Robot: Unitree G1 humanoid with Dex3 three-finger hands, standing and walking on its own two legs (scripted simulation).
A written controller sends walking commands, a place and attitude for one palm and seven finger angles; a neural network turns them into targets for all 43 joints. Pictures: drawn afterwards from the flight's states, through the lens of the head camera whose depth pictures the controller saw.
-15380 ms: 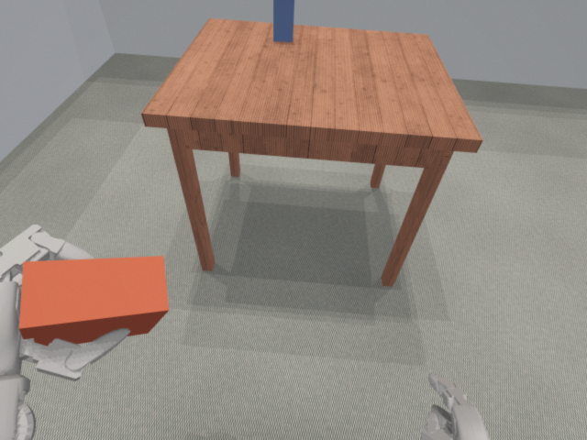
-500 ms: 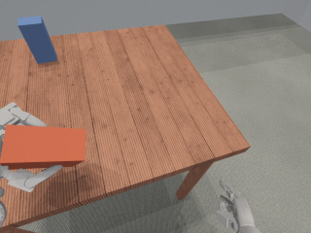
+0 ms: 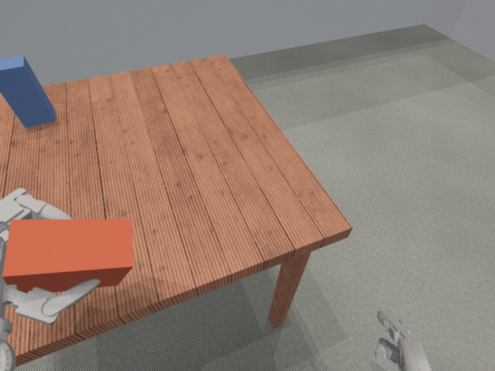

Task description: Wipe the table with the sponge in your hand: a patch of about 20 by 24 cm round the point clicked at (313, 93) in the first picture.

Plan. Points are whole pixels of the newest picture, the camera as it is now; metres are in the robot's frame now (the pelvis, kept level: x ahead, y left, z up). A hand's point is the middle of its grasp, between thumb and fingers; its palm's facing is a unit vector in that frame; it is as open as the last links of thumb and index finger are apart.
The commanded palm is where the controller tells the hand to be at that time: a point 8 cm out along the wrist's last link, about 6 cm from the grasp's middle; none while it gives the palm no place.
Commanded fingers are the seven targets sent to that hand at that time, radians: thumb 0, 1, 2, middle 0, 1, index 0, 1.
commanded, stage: come to a stop and stand still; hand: left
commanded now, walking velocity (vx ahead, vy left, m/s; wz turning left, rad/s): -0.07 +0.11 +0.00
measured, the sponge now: (90, 256) +0.23 +0.21 +0.14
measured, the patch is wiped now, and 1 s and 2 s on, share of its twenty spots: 0.00 0.00 0.00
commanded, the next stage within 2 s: look again from close up in 1.10 s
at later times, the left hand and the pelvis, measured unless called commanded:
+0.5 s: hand (3, 281) +0.19 +0.29 +0.15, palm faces +0.33 -0.86 -0.39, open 10.0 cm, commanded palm +0.14 +0.33 +0.18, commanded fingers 0.00 0.10 1.30 -1.20 -1.60 -1.20 -1.60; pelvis -0.02 +0.05 +0.00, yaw +0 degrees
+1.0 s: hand out of the picture +0.19 +0.37 +0.14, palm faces +0.35 -0.85 -0.39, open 10.0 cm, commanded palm +0.13 +0.40 +0.18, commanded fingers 0.00 0.10 1.30 -1.20 -1.60 -1.20 -1.60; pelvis -0.03 +0.12 +0.00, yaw +1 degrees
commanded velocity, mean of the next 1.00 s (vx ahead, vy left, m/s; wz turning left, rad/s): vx -0.01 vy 0.01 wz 0.00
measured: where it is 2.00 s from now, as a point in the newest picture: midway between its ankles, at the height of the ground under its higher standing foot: outside the picture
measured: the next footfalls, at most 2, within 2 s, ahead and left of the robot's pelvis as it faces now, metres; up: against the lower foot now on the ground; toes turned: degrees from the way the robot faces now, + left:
none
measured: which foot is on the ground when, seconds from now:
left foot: down 0.00-1.00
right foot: down 0.00-1.00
